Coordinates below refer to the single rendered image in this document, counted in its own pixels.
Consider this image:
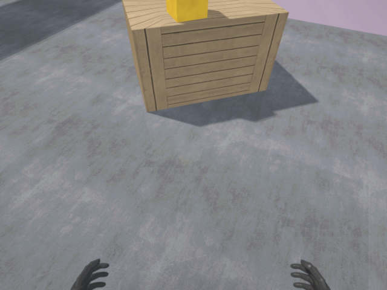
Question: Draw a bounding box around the robot left hand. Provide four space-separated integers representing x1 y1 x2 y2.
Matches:
70 259 109 290

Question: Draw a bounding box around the carton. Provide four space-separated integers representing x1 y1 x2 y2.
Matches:
166 0 208 22

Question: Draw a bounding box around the pedestal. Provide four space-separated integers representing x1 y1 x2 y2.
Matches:
122 0 289 112

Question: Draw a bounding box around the robot right hand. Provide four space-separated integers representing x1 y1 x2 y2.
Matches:
290 260 331 290

